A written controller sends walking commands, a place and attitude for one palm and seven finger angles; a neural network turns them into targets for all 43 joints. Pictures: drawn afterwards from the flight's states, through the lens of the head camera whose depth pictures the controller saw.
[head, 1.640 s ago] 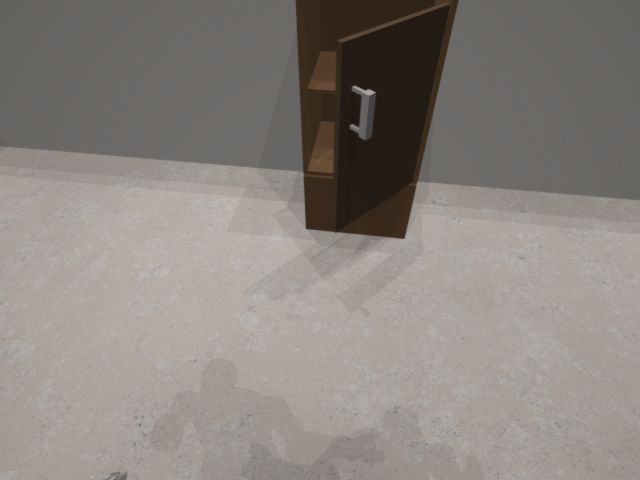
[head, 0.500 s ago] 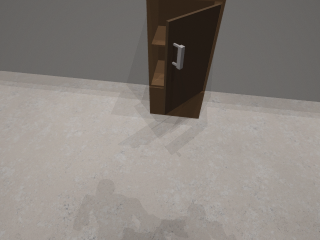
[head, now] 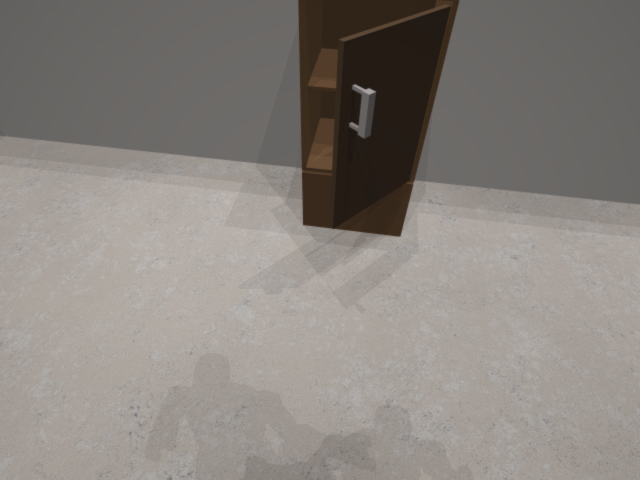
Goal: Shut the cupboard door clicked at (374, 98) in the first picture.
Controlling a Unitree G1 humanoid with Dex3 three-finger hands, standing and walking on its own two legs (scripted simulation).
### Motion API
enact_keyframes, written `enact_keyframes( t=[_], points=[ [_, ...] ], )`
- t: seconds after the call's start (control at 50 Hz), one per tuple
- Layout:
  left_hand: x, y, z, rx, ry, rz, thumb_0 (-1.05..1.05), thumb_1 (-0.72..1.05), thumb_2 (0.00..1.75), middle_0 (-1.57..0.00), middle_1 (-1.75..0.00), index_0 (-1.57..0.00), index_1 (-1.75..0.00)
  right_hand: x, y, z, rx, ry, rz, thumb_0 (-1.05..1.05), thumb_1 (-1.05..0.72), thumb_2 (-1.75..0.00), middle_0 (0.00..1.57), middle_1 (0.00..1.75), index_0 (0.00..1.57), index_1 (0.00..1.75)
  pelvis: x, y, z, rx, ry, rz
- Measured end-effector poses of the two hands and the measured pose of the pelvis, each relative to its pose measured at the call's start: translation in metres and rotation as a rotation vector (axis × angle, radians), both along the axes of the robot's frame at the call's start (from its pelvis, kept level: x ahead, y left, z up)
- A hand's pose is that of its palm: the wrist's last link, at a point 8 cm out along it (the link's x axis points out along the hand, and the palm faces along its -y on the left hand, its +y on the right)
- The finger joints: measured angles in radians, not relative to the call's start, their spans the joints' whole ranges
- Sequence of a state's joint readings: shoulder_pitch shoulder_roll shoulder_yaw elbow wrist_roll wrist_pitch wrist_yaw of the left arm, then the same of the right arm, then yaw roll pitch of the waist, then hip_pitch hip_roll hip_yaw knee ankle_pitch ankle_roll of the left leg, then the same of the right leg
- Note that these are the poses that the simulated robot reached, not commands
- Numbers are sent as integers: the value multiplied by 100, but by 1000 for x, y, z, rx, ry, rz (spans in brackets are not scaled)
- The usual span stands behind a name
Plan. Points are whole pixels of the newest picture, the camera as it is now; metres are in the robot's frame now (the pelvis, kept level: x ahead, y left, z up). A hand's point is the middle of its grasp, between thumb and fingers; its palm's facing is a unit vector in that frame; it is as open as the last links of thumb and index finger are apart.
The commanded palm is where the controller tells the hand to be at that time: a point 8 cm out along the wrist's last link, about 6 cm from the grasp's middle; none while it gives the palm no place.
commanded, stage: walk around to get in front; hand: left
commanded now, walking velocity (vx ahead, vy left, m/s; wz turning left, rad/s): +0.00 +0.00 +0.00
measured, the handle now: (360, 110) +0.95 -0.04 -0.02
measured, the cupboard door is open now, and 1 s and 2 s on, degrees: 50 50 50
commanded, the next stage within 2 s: none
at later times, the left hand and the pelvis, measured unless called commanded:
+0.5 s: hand out of the picture +0.05 +0.19 -0.19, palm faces -0.13 -0.95 -0.28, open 7.4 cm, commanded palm none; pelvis -0.02 -0.02 -0.03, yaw -10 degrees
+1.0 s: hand out of the picture +0.11 +0.22 -0.18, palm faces -0.33 -0.91 -0.23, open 7.4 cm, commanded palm none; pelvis -0.04 +0.04 -0.01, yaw -24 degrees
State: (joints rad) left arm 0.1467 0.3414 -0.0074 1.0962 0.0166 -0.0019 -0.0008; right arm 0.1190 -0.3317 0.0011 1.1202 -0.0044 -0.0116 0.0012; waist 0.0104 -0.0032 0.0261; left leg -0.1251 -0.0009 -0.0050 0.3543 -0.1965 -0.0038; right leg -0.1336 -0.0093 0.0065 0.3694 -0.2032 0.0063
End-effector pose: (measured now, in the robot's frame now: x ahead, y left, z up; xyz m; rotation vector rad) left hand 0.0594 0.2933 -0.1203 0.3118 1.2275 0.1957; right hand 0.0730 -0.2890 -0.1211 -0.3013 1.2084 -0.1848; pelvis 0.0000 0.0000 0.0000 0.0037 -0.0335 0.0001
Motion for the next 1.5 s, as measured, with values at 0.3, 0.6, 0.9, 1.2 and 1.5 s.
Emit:
enact_keyframes(
  t=[0.3, 0.6, 0.9, 1.2, 1.5],
  points=[
    [-2, -10, -9, -13, 37, -21, 0, 91, 90, -20, -30, -20, -30, -6, 10, -7, 16, -38, -58, 0, -90, -90, 20, 30, 20, 30, -5, 1, -6, 5, 8, -66],
    [-18, -73, -25, -82, 73, -104, 0, 91, 90, -20, -30, -20, -30, -78, 14, -42, 118, 24, -237, 1, -90, -90, 20, 30, 20, 30, -29, -17, -21, 12, 17, -201],
    [25, -35, -35, -106, 65, -255, 0, 90, 90, -20, -30, -20, -30, -103, 39, -7, 8, -108, -378, 1, -91, -90, 20, 30, 20, 30, -38, 28, -17, 5, 77, -368],
    [111, -61, -21, -121, 12, -525, 0, 91, 90, -20, -30, -19, -30, -203, 98, -4, 40, -22, -624, 0, -90, -90, 20, 30, 20, 30, -41, 46, -7, -32, 39, -577],
    [136, -154, -21, -130, -48, -777, 0, 91, 90, -20, -30, -20, -30, -283, 99, -24, 59, 49, -867, 1, -91, -90, 20, 30, 19, 30, -52, 31, -18, -7, 38, -760]
  ],
)
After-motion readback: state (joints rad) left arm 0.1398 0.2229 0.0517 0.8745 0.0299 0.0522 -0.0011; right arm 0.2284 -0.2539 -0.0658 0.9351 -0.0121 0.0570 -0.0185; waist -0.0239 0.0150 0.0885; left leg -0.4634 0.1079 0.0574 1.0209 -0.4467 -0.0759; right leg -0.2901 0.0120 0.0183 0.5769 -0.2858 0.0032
